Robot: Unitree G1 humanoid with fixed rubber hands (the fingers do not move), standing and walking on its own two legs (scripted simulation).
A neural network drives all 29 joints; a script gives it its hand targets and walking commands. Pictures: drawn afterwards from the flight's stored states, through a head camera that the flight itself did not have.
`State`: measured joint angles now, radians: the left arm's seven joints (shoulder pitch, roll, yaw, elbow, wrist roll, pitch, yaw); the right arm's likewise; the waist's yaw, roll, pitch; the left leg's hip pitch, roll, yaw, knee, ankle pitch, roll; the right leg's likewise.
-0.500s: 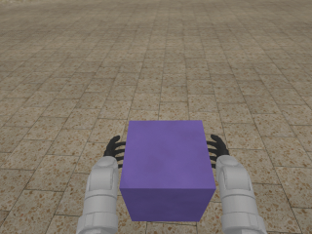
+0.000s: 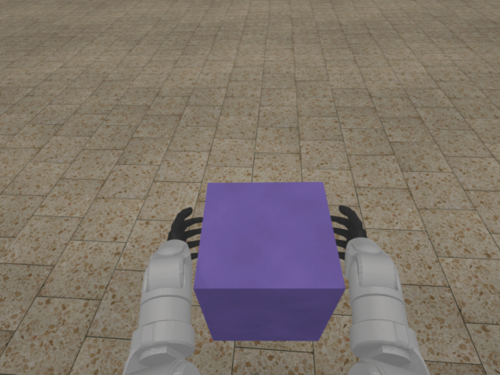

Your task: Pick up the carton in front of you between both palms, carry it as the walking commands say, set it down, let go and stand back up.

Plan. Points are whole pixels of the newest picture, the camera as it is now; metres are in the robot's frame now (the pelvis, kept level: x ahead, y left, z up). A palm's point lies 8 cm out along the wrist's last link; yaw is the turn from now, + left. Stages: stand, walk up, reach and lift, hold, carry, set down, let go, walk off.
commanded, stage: set down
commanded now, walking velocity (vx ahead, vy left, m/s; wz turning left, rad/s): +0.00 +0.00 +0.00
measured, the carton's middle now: (265, 265) +0.32 +0.00 -0.04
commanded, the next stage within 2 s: none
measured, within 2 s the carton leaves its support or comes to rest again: neither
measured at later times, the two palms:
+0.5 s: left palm (210, 279) +0.36 +0.12 -0.16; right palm (342, 283) +0.35 -0.18 -0.16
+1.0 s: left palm (224, 287) +0.41 +0.10 -0.30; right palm (336, 296) +0.38 -0.19 -0.30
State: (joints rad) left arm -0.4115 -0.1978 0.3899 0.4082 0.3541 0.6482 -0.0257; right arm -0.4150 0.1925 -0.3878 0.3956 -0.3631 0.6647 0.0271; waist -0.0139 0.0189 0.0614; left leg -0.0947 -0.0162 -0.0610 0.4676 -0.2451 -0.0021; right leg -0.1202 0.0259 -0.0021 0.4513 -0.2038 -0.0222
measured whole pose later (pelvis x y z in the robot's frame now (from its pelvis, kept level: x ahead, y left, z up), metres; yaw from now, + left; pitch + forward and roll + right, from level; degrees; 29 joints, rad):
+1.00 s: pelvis -0.06 +0.01 -0.21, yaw +1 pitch +44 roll +1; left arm -0.92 -0.06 0.43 0.68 0.20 0.24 0.08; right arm -0.88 0.02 -0.48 0.61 -0.23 0.27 -0.01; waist -0.06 0.06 -0.17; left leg -1.80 -0.12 -0.06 1.53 -0.50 -0.03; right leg -1.84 0.07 0.07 1.52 -0.45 0.02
